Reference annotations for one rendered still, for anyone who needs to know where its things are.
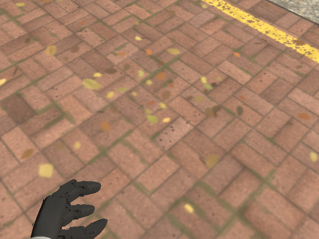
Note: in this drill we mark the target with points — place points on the left robot hand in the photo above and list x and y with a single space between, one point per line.
56 212

